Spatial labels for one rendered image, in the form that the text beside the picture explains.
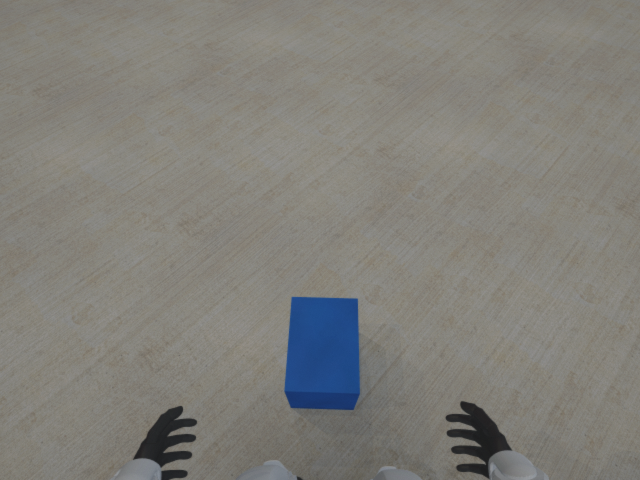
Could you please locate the left robot hand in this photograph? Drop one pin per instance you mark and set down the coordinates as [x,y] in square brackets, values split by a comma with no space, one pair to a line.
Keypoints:
[157,442]

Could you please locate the right robot hand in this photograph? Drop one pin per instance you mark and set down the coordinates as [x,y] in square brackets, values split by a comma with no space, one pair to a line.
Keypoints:
[487,435]

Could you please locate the robot left shin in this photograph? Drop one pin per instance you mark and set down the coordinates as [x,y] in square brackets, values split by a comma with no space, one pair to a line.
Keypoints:
[274,462]

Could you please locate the robot left forearm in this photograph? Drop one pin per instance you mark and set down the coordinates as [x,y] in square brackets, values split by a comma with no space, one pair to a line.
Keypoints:
[139,469]

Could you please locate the robot right forearm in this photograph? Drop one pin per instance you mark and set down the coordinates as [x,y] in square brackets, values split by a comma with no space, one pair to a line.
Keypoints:
[511,465]

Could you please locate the carton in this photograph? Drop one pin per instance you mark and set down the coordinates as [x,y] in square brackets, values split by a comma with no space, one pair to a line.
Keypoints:
[322,370]

